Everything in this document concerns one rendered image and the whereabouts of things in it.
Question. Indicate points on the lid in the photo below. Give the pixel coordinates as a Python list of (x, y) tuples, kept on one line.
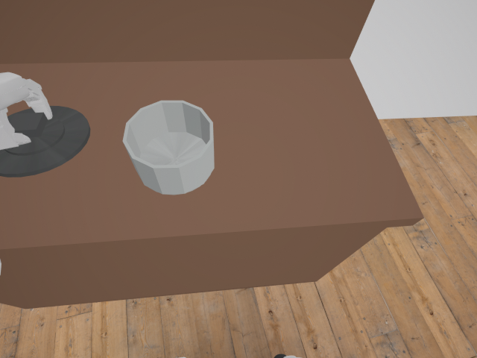
[(63, 137)]

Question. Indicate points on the knob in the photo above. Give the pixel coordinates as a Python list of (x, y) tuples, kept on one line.
[(29, 124)]

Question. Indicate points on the left robot hand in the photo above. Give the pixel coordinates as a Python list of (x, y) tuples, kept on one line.
[(13, 89)]

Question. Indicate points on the table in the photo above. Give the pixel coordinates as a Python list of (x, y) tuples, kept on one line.
[(304, 174)]

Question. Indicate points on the pot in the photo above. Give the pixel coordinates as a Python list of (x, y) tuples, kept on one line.
[(171, 145)]

